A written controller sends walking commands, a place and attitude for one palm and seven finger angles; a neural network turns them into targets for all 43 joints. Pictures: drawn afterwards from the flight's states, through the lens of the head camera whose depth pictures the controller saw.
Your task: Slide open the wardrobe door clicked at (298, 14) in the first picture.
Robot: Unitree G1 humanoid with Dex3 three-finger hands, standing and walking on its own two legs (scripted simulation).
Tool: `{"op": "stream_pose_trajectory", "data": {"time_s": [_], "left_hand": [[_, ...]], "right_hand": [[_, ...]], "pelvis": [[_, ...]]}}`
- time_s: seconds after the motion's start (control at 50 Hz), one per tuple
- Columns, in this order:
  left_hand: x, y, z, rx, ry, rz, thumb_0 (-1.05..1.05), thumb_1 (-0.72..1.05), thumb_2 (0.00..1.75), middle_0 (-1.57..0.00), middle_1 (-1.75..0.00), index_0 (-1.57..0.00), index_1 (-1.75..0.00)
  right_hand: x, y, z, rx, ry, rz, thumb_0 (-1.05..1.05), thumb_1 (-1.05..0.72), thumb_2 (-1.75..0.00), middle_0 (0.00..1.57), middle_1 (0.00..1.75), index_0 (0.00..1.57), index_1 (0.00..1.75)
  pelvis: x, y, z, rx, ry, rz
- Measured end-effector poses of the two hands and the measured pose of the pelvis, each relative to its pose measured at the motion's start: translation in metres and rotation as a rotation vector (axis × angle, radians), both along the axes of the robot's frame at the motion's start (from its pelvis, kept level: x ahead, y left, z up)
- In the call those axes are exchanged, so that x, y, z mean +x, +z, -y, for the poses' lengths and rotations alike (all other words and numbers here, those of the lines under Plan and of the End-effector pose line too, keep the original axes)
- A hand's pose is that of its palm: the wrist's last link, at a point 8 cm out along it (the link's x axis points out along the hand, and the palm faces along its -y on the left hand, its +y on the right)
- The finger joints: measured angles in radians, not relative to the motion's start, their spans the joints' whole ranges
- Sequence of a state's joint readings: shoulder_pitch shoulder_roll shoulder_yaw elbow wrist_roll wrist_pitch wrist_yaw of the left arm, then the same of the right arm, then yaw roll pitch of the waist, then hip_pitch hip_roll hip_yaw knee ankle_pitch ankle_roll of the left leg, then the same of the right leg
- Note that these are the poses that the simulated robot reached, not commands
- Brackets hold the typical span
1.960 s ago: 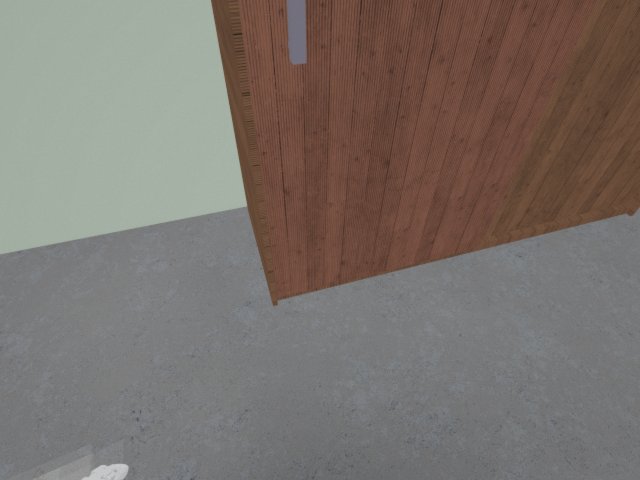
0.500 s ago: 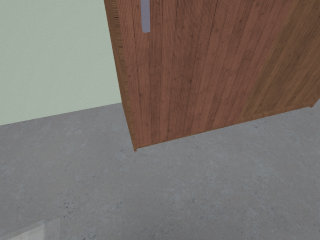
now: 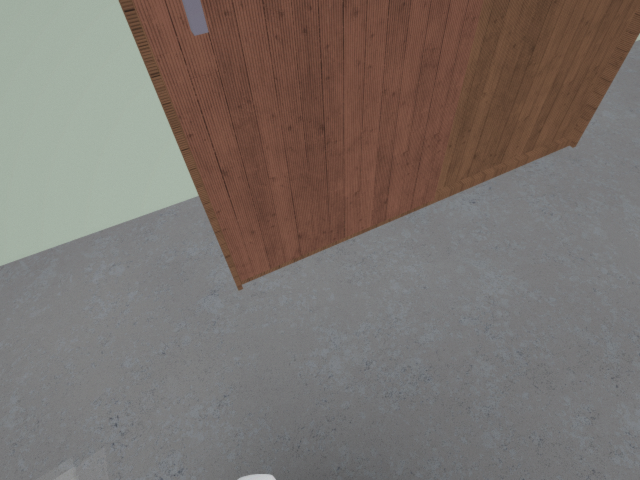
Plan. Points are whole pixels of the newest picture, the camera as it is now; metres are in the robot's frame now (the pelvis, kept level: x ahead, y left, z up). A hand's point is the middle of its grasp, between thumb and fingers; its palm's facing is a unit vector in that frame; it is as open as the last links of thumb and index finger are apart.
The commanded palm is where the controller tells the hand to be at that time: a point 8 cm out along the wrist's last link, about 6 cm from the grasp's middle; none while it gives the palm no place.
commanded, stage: walk to a spot facing it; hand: left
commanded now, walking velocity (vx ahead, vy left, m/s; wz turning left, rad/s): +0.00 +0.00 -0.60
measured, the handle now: out of the picture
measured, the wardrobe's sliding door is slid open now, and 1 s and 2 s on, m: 0.00 0.00 0.00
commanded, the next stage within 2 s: turn to face it in 1.78 s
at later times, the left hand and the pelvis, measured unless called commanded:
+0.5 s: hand out of the picture +0.09 +0.23 -0.15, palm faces -0.18 -0.95 -0.25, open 7.4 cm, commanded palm none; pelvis -0.02 +0.03 +0.01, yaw -16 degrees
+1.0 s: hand (305, 423) +0.22 +0.05 -0.13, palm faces -0.58 -0.78 -0.22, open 7.4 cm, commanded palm none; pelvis +0.00 -0.03 +0.01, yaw -35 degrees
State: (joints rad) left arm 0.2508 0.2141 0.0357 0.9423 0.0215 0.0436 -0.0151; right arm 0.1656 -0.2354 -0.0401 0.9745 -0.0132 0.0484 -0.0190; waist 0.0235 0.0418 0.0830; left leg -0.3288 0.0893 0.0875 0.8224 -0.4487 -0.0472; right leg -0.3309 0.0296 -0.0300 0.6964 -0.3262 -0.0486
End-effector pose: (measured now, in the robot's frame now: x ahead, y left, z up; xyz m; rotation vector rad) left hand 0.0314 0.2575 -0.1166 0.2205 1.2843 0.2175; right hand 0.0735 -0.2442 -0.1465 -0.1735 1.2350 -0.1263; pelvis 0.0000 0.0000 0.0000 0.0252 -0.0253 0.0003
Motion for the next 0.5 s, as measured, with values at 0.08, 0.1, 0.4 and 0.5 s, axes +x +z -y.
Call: {"op": "stream_pose_trajectory", "data": {"time_s": [0.08,0.1,0.4,0.5], "left_hand": [[-0.004,0.007,0.02,-0.021,-0.006,-0.016,0.01,0.91,0.9,-0.2,-0.3,-0.21,-0.3],[-0.004,0.008,0.023,-0.026,-0.014,-0.023,0.01,0.91,0.89,-0.2,-0.3,-0.21,-0.3],[0.034,0.01,0.002,-0.027,-0.168,-0.007,0.01,0.9,0.89,-0.21,-0.3,-0.21,-0.3],[0.061,-0.002,-0.021,-0.034,-0.235,0.021,0.01,0.9,0.9,-0.21,-0.3,-0.21,-0.3]], "right_hand": [[-0.013,0.009,0.008,0.004,-0.036,-0.03,0.01,-0.91,-0.9,0.21,0.3,0.2,0.3],[-0.015,0.012,0.01,0.003,-0.047,-0.027,0.01,-0.91,-0.9,0.21,0.3,0.2,0.3],[-0.025,0.046,0.017,-0.078,-0.198,0.103,0.01,-0.91,-0.9,0.2,0.3,0.2,0.3],[-0.041,0.054,0.001,-0.123,-0.248,0.162,0.01,-0.91,-0.9,0.2,0.3,0.2,0.3]], "pelvis": [[-0.004,0.01,0.007,0.002,-0.032,-0.014],[-0.004,0.013,0.008,0.005,-0.042,-0.019],[-0.014,0.022,-0.009,0.001,-0.225,-0.061],[-0.018,0.015,-0.031,-0.021,-0.278,-0.068]]}}
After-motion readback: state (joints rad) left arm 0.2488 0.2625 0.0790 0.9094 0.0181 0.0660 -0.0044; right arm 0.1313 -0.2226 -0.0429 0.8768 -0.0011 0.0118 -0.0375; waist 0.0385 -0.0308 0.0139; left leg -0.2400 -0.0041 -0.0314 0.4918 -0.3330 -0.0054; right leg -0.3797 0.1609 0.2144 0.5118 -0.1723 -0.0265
